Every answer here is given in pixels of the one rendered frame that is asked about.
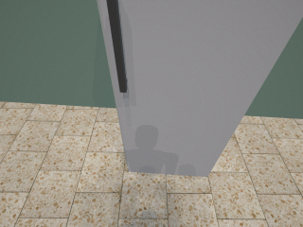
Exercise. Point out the fridge door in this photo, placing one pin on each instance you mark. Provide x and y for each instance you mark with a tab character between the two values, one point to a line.
193	68

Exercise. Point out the handle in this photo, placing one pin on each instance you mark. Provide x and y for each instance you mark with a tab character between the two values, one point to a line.
114	19

